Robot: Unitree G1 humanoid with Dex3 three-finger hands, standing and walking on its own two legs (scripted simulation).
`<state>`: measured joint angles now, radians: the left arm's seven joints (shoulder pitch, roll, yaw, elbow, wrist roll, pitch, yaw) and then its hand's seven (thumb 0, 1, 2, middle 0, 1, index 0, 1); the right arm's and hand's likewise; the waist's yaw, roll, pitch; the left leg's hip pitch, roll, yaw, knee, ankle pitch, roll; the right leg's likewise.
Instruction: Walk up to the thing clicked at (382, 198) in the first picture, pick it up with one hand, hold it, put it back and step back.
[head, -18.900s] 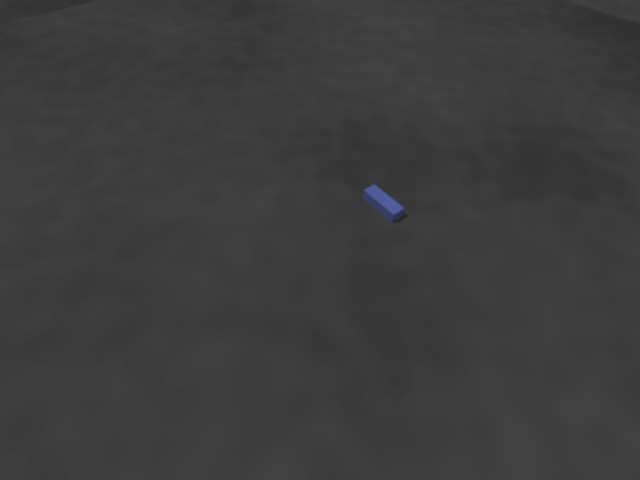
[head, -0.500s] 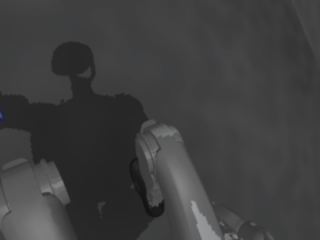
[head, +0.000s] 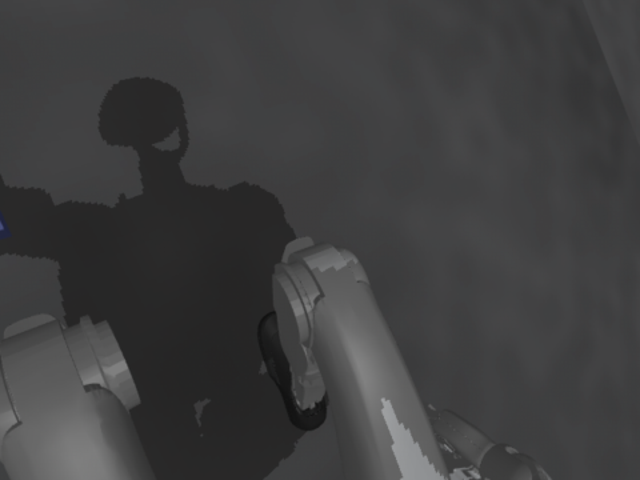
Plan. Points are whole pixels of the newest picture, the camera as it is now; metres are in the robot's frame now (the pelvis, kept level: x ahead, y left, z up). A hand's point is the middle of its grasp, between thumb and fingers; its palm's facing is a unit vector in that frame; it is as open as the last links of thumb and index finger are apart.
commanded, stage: close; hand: left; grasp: from above
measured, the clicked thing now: out of the picture +0.43 +0.33 -0.27
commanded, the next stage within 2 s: settle in 0.64 s
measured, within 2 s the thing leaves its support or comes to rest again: leaves its support in 1.08 s
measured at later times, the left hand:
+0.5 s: hand out of the picture +0.41 +0.33 -0.25, palm faces -0.43 -0.15 -0.89, open 9.6 cm
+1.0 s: hand out of the picture +0.42 +0.33 -0.24, palm faces -0.43 -0.16 -0.89, open 9.5 cm
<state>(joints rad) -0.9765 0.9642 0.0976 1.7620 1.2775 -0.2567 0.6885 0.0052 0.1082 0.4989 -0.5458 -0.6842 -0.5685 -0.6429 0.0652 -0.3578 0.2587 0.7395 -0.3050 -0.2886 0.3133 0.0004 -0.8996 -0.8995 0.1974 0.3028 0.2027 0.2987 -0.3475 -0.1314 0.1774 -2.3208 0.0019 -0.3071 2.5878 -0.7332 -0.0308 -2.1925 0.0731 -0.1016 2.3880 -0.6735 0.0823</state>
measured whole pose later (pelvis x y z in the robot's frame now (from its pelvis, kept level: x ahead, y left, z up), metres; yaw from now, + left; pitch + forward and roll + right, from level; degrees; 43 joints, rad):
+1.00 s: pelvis +0.00 +0.00 +0.01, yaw +0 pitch +26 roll -15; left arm -0.98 0.97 0.13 1.72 1.27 -0.24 0.65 0.01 0.09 0.40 -0.72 -0.54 -0.74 -0.50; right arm 0.08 -0.36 0.26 0.72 -0.30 -0.29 0.30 0.00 -0.91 -0.90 0.20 0.30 0.20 0.30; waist -0.35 -0.12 0.18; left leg -2.32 0.00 -0.30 2.56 -0.72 -0.03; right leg -2.19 0.06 -0.10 2.37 -0.66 0.08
